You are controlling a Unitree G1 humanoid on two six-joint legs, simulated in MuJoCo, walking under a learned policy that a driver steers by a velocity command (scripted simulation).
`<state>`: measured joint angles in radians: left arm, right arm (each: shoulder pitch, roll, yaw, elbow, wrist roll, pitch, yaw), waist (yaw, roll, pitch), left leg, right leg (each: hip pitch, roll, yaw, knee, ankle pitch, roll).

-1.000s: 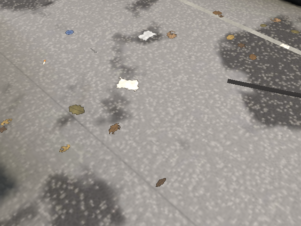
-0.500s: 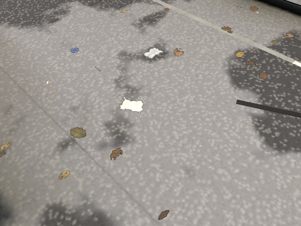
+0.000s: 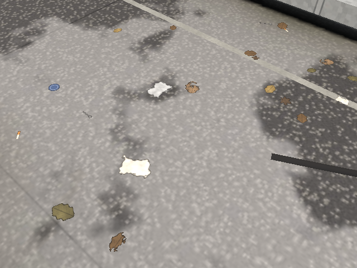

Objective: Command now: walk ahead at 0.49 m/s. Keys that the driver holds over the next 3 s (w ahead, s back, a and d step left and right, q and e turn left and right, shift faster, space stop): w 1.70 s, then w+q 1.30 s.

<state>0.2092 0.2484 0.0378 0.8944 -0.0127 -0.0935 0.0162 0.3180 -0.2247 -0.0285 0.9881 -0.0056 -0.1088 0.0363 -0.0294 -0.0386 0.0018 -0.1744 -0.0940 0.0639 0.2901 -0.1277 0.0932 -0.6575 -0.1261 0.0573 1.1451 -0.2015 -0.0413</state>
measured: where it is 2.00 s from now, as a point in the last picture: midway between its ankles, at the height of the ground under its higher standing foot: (184, 150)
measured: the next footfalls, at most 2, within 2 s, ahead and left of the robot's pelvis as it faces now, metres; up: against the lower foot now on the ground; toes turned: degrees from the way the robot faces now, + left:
right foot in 0.30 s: +0.34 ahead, -0.17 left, +0.00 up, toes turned -2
left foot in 0.86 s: +0.65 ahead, +0.07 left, +0.00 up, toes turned +3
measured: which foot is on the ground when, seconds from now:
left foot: down 0.00-0.32, up 0.34-0.84, down 0.86-1.00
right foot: up 0.00-0.28, down 0.30-0.88, up 0.90-1.00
